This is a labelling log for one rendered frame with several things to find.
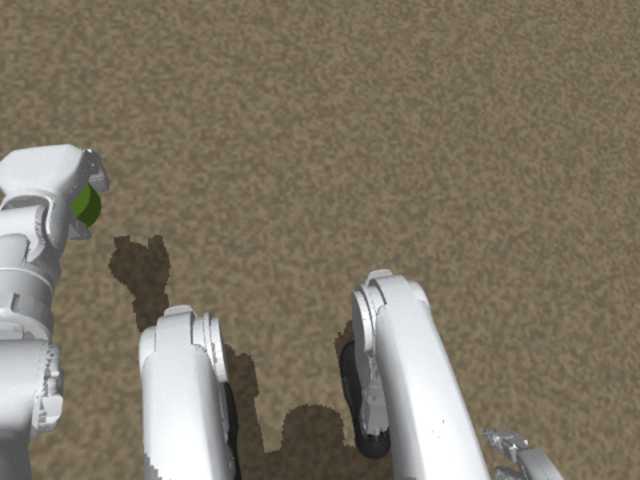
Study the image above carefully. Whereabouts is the left robot arm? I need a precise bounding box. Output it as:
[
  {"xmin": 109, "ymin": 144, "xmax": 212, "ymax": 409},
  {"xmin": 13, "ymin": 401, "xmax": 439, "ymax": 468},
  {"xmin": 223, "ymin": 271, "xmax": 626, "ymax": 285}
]
[{"xmin": 0, "ymin": 189, "xmax": 72, "ymax": 480}]

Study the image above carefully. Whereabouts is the right robot hand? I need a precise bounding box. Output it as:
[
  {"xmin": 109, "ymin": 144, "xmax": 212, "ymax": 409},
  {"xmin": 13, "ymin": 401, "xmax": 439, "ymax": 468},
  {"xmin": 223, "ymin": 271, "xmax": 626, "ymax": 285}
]
[{"xmin": 483, "ymin": 428, "xmax": 565, "ymax": 480}]

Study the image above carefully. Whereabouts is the tin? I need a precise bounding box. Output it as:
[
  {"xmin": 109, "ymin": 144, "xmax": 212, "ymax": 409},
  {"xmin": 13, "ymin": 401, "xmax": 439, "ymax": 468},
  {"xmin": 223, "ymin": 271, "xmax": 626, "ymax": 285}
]
[{"xmin": 70, "ymin": 182, "xmax": 101, "ymax": 228}]

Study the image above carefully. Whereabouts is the left robot foot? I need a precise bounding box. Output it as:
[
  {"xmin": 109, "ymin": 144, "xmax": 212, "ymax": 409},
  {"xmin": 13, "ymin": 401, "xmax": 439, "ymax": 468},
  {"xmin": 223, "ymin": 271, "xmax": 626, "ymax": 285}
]
[{"xmin": 224, "ymin": 382, "xmax": 242, "ymax": 480}]

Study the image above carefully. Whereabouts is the right robot foot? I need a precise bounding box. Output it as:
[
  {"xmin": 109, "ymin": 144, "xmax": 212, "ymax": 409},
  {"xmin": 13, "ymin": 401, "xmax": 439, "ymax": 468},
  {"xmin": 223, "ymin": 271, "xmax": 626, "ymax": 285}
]
[{"xmin": 340, "ymin": 341, "xmax": 391, "ymax": 459}]

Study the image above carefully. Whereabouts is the left robot hand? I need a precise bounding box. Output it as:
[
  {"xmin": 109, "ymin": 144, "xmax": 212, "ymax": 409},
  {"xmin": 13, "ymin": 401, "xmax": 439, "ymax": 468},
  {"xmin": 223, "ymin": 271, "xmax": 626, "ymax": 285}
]
[{"xmin": 0, "ymin": 144, "xmax": 110, "ymax": 240}]

